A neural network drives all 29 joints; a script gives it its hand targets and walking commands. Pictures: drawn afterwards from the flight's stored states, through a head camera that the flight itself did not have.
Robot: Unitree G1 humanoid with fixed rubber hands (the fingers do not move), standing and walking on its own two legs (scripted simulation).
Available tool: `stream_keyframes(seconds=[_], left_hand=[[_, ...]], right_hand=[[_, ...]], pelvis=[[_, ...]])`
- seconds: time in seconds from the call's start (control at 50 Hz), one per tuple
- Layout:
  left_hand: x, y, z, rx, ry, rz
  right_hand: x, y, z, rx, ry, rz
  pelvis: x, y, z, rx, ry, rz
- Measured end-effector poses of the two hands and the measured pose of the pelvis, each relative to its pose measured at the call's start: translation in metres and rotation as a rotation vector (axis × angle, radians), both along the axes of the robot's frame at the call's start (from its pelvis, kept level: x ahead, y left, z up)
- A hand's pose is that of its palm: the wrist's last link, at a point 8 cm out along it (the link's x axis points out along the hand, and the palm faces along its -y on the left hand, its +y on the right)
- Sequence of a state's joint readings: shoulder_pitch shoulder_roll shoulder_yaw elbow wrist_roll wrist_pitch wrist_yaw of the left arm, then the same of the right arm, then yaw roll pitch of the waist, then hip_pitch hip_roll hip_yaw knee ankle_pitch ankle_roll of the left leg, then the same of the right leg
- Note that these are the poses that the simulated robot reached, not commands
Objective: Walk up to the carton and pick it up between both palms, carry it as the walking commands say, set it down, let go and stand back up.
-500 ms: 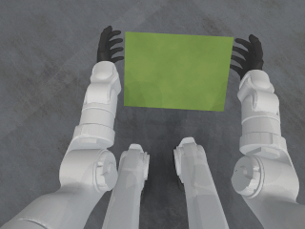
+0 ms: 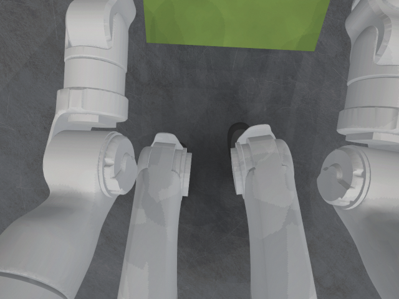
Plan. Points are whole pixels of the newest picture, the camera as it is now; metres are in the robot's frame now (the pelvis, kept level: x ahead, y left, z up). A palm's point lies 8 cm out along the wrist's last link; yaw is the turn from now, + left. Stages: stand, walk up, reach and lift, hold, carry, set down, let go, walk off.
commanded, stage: set down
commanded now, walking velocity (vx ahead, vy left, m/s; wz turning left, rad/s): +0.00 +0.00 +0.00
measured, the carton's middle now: out of the picture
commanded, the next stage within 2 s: none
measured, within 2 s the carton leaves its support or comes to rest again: rests again in 1.80 s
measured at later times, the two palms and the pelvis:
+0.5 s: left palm out of the picture +0.59 +0.10 -0.20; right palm out of the picture +0.54 -0.24 -0.20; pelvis +0.00 +0.01 -0.06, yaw -1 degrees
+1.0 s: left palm out of the picture +0.60 +0.11 -0.26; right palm out of the picture +0.56 -0.24 -0.26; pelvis +0.03 +0.00 -0.09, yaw +1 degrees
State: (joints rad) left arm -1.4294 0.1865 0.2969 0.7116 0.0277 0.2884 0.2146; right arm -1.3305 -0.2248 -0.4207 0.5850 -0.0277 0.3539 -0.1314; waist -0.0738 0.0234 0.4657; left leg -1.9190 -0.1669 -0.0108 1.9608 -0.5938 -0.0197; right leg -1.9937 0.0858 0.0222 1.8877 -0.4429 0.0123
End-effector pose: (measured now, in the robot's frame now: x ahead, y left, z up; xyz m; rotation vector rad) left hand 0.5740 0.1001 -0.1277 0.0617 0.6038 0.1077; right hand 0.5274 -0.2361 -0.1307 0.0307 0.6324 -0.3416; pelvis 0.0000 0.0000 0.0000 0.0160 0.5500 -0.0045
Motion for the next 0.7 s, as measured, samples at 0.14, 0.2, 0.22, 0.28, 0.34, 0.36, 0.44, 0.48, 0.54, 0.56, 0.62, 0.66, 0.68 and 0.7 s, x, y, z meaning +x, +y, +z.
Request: stream_keyframes(seconds=[0.14, 0.2, 0.22, 0.28, 0.34, 0.36, 0.44, 0.48, 0.54, 0.56, 0.62, 0.66, 0.68, 0.7], left_hand=[[-0.008, 0.002, -0.05, 0.013, 0.061, 0.009], [-0.007, 0.005, -0.052, 0.017, 0.063, 0.003], [-0.005, 0.006, -0.05, 0.018, 0.059, 0.001], [0.003, 0.004, -0.042, 0.026, 0.054, -0.005], [0.008, 0.001, -0.044, 0.041, 0.072, -0.017], [0.009, 0.0, -0.046, 0.042, 0.075, -0.02], [0.015, -0.003, -0.055, 0.024, 0.048, -0.025], [0.017, -0.003, -0.065, 0.019, 0.052, -0.026], [0.014, -0.002, -0.087, 0.035, 0.103, -0.028], [0.012, -0.002, -0.094, 0.038, 0.119, -0.026], [0.009, 0.002, -0.108, 0.03, 0.129, -0.018], [0.009, 0.006, -0.115, 0.026, 0.128, -0.013], [0.01, 0.008, -0.116, 0.025, 0.124, -0.01], [0.012, 0.01, -0.118, 0.024, 0.12, -0.008]], right_hand=[[-0.005, 0.002, -0.049, 0.02, 0.055, -0.006], [-0.004, 0.005, -0.051, 0.001, 0.059, 0.005], [-0.003, 0.006, -0.049, 0.003, 0.055, 0.001], [0.004, 0.005, -0.044, 0.009, 0.049, -0.002], [0.01, 0.002, -0.043, -0.007, 0.07, 0.009], [0.011, 0.001, -0.044, -0.015, 0.073, 0.012], [0.016, -0.003, -0.05, -0.023, 0.041, 0.007], [0.017, -0.003, -0.06, -0.018, 0.041, 0.006], [0.014, -0.003, -0.083, -0.018, 0.096, 0.016], [0.011, -0.002, -0.09, -0.019, 0.113, 0.019], [0.009, 0.002, -0.104, -0.027, 0.122, 0.023], [0.012, 0.006, -0.109, -0.025, 0.121, 0.022], [0.015, 0.007, -0.11, -0.028, 0.116, 0.029], [0.018, 0.008, -0.11, -0.026, 0.111, 0.038]], pelvis=[[-0.005, 0.006, -0.027, -0.003, -0.007, -0.003], [-0.005, 0.007, -0.035, -0.004, -0.019, -0.001], [-0.005, 0.008, -0.037, -0.006, -0.025, -0.001], [-0.006, 0.009, -0.041, -0.015, -0.041, 0.002], [-0.004, 0.01, -0.045, -0.022, -0.024, 0.003], [-0.003, 0.01, -0.046, -0.023, -0.017, 0.002], [-0.001, 0.01, -0.051, -0.031, -0.024, -0.002], [0.0, 0.01, -0.055, -0.032, -0.022, -0.002], [0.005, 0.01, -0.061, -0.034, -0.004, 0.009], [0.007, 0.009, -0.062, -0.034, 0.0, 0.013], [0.012, 0.006, -0.066, -0.037, 0.01, 0.018], [0.014, 0.005, -0.069, -0.041, 0.015, 0.02], [0.015, 0.004, -0.07, -0.042, 0.016, 0.023], [0.016, 0.004, -0.072, -0.043, 0.015, 0.024]])
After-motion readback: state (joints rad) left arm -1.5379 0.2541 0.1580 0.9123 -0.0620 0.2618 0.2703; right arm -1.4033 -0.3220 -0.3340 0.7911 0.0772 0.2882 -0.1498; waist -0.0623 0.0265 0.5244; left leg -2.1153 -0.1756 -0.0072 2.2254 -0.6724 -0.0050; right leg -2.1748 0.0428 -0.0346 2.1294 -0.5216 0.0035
